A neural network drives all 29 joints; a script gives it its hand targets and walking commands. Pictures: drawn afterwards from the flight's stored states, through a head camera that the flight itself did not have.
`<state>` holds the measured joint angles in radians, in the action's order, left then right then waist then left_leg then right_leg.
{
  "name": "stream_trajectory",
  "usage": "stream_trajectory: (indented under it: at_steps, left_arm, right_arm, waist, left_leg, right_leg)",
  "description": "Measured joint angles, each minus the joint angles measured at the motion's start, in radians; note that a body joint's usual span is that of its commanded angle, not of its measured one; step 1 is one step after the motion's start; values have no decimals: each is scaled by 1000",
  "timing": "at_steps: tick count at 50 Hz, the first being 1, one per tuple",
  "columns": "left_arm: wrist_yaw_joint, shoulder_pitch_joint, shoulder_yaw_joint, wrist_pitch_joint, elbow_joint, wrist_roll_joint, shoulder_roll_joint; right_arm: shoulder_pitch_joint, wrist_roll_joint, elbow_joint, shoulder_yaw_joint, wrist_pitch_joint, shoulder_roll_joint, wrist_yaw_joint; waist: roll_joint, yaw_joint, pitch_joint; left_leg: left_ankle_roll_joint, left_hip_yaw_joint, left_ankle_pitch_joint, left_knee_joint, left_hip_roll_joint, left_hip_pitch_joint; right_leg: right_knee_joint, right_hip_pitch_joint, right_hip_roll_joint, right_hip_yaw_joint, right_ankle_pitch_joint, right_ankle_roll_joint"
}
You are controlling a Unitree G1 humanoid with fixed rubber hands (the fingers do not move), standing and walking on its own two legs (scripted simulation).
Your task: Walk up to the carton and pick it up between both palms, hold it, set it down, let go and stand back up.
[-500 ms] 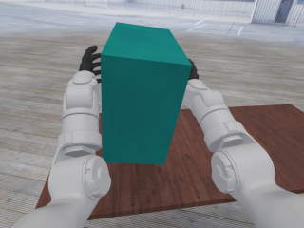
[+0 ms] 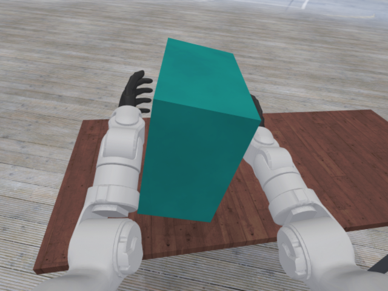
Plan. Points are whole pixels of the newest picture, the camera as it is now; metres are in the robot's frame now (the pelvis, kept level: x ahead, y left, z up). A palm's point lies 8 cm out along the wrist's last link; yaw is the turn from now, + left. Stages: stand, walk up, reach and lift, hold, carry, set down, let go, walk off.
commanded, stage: set down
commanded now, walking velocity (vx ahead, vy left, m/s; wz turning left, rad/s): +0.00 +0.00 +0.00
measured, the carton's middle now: (188, 127) +0.45 -0.02 +0.16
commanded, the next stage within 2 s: none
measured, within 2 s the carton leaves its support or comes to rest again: neither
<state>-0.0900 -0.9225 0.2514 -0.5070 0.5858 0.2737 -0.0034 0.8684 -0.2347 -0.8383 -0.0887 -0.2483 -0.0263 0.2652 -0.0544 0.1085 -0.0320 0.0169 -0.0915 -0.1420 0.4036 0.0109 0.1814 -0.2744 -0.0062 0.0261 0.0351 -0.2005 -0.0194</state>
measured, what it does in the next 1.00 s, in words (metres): stands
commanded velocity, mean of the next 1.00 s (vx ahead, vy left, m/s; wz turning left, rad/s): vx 0.00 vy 0.00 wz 0.00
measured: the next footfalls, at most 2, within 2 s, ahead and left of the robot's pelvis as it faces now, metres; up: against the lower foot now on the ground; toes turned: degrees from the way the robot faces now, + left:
none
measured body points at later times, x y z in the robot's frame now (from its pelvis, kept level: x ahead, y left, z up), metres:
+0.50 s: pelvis +0.01 +0.00 +0.00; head -0.04 +0.03 +0.45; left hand +0.43 +0.10 +0.20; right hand +0.40 -0.15 +0.17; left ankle +0.05 +0.12 -0.75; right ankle -0.03 -0.13 -0.75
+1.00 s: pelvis +0.02 +0.00 +0.00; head -0.01 +0.03 +0.45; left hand +0.45 +0.10 +0.16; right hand +0.41 -0.16 +0.14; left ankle +0.05 +0.12 -0.75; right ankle -0.03 -0.13 -0.75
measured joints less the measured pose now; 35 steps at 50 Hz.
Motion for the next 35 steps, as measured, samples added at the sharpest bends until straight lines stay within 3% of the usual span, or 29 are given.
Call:
stream_trajectory:
  at_steps: [15,35]
  left_arm:
    - [44,3,110,62,109,58,-6]
    - [6,16,90,196,220,24,-19]
  right_arm:
    - [70,114,-132,-96,10,42,-14]
    - [0,204,-130,-176,111,64,-43]
  waist:
    - [2,9,0]
    - [27,-9,-13]
  left_leg:
    - [-5,-1,-7,-20,-17,-68]
    - [-5,28,2,-29,-4,-2]
  right_leg:
    - [6,-65,-20,-13,-19,-3]
    - [3,16,-15,2,-6,-4]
